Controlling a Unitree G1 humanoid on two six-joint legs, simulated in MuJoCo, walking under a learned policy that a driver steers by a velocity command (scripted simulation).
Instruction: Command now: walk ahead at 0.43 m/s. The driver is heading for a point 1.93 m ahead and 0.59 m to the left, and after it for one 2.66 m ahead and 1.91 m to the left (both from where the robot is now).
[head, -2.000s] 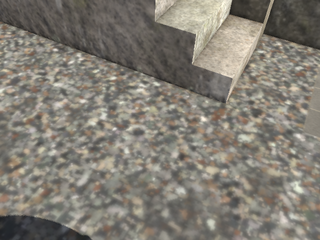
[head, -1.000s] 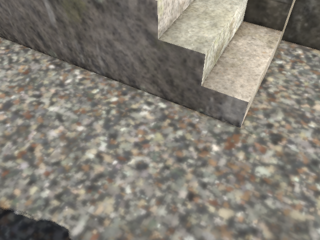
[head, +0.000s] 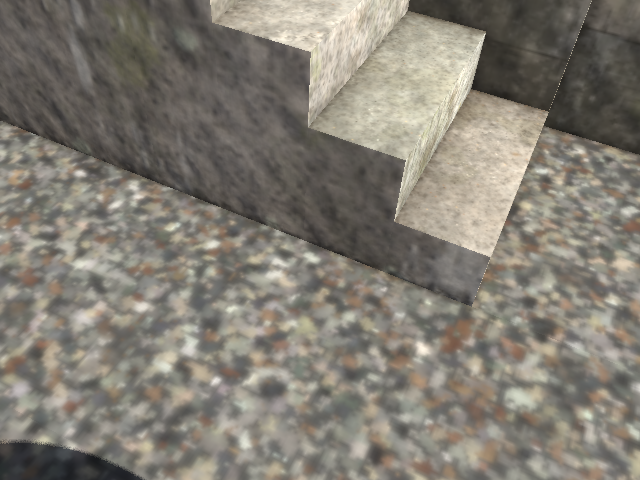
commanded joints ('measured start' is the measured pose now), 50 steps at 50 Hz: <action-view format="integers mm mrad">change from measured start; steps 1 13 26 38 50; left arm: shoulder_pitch -118 -117 69 229 112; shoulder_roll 32 121 101 159 130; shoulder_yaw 5 27 5 20 10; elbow -74 -143 -26 2 -161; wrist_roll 10 -5 33 22 42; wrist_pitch -10 -18 -33 10 -36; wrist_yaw -8 -45 -11 21 18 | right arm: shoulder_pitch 30 31 -207 -544 -296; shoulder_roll -109 -202 -117 -118 -202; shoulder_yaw -7 -43 -49 -20 -62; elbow -44 -55 -223 -387 -387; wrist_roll -5 8 11 28 3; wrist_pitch -3 31 23 9 9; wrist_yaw -9 -27 -29 53 24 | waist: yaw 3 132 24 111 90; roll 121 189 -18 -13 48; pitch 136 11 79 114 -37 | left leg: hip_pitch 85 180 -609 -646 -106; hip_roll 220 256 198 83 187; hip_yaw -201 -46 -109 -22 -368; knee -220 84 717 224 -126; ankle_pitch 247 961 165 287 449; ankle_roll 126 78 -11 49 252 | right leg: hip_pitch -235 270 346 713 -29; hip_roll -44 100 -159 -212 -76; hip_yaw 3 -96 151 -81 94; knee -130 -507 -947 -832 93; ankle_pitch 127 155 179 437 -79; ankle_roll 26 -72 -186 -74 64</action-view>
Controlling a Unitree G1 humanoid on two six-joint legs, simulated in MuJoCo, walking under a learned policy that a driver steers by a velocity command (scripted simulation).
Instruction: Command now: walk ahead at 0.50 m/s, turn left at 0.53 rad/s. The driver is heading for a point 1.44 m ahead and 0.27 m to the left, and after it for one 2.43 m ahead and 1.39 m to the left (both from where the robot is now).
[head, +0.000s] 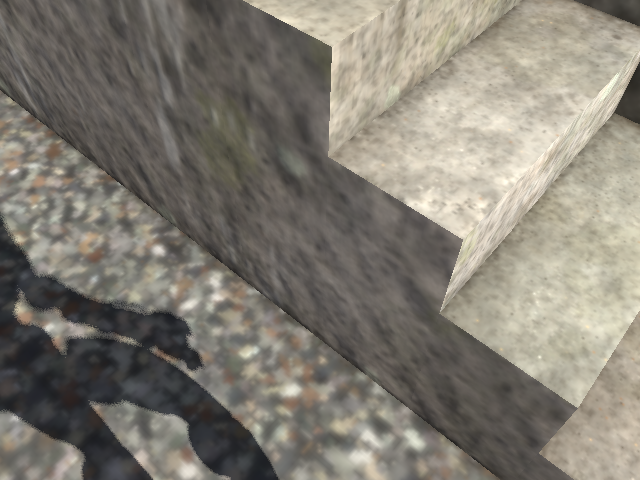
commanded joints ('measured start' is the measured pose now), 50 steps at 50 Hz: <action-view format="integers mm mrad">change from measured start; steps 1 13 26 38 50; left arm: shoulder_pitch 60 -146 69 55 -50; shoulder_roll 95 152 121 94 42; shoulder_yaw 32 40 40 44 4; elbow -59 -158 -131 -148 -162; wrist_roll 17 2 19 24 17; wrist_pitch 13 -11 10 46 35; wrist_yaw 13 21 4 29 5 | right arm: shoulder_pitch -45 39 -13 122 5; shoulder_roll -131 -154 -77 -165 -142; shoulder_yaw -28 -48 13 -48 -35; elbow -89 -127 -201 -275 -266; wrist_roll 2 9 -50 -13 -15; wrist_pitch -20 5 86 74 30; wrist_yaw -11 -53 11 -46 -59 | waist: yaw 54 2 10 -69 -6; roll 41 147 -122 127 90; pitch -103 -113 -129 -158 -86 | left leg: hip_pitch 97 164 -181 380 133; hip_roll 259 210 147 207 249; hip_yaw -279 -352 -35 -142 -124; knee -215 14 581 15 -156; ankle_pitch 327 218 -181 176 452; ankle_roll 192 56 -107 16 118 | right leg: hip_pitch -90 122 289 70 -6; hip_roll -42 83 -185 -44 12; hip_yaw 16 13 -6 -239 -64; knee -100 -738 -913 -416 -447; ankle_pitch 63 338 638 129 203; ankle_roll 35 37 -141 13 75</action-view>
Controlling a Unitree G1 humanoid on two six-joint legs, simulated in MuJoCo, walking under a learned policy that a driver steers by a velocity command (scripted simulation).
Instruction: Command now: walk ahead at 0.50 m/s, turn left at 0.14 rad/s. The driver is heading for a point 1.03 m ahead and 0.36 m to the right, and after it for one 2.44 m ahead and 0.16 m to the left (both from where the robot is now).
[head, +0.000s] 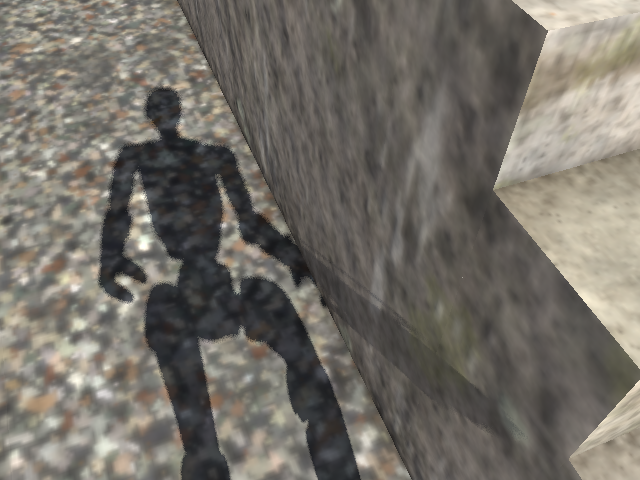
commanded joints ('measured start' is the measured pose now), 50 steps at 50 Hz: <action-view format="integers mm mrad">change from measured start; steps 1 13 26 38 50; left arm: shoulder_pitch -46 163 40 66 184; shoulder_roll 28 138 142 41 239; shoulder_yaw -12 39 47 39 68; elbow -57 25 23 5 -57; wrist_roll -7 -34 -42 -31 -17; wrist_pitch -6 5 3 36 21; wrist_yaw -3 6 21 21 9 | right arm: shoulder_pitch -75 -72 -45 -54 -217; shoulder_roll -160 -113 -72 -80 2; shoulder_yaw -50 -40 -35 -47 -20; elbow -72 -115 -104 -43 -143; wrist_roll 7 18 6 -19 -29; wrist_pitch -16 4 -5 -60 -17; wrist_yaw -7 -15 -19 -24 -33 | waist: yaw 6 82 8 36 68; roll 126 1 -134 136 -273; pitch -30 -5 51 51 -95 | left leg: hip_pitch -5 -524 -44 30 -352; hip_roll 238 48 113 290 62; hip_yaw -129 -138 -13 -23 108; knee -73 912 194 -173 849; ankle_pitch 517 -263 85 262 -258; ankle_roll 155 -104 -120 90 -96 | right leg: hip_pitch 100 556 288 -35 601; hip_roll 26 -260 -124 11 -167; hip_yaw -1 442 166 95 455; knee -185 -632 -647 284 -451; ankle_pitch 61 -235 -84 -38 671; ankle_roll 0 -300 -165 -25 -301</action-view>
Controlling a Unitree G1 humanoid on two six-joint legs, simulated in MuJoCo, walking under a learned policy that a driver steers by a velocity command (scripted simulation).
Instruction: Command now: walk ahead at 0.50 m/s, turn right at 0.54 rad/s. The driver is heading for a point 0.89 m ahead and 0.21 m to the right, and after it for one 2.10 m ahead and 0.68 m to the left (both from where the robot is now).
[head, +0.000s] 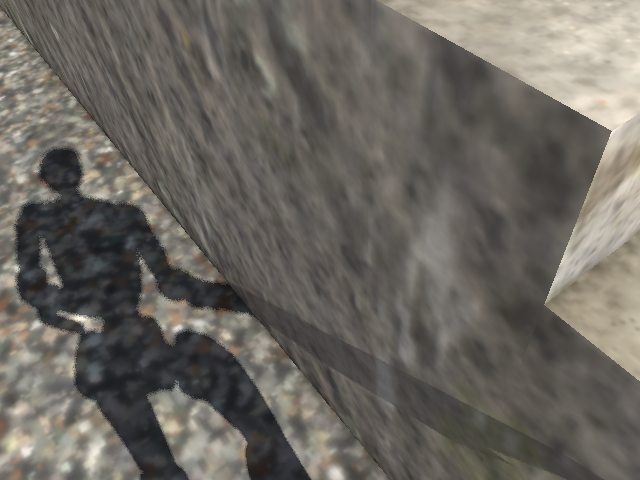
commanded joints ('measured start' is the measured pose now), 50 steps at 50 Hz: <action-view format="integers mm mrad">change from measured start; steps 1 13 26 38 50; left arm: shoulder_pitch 219 53 -32 -122 -140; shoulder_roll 236 116 24 66 32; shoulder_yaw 62 44 13 6 -28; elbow -13 -52 -92 -38 102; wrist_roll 22 16 9 31 17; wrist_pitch -34 9 18 -3 -33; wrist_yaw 1 10 8 18 12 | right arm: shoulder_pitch -16 -52 -85 -118 -142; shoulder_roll -38 -18 -75 -31 -56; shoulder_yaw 1 33 15 55 68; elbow -143 -169 -84 -35 93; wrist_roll -11 -24 -41 -6 -2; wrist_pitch -15 17 -43 -33 -47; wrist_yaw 2 1 15 -21 -19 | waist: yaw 48 40 8 -22 -14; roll -252 -256 140 -109 20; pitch -218 -72 -86 -108 -80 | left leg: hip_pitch -370 -106 108 39 195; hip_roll -75 -49 201 70 150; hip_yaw -282 -177 -198 -110 -133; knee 709 -41 -382 -279 -429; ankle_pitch -233 105 648 230 329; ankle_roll -65 -77 125 -74 -48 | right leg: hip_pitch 362 129 4 245 213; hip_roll -360 -65 35 -95 -38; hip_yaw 670 313 31 322 270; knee -296 -323 99 -352 -370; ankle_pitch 415 103 -168 246 244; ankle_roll -364 -73 103 -37 39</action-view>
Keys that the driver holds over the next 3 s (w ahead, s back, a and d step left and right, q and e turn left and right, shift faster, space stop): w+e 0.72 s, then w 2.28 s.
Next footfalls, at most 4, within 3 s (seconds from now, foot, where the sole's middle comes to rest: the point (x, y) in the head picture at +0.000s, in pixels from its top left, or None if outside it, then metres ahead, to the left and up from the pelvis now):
0.36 left None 0.12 0.16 -0.76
0.64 right None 0.03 -0.06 -0.76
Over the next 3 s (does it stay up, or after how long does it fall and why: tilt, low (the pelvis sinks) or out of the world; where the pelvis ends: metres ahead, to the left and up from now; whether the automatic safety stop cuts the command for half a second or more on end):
stays up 0.05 0.02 0.03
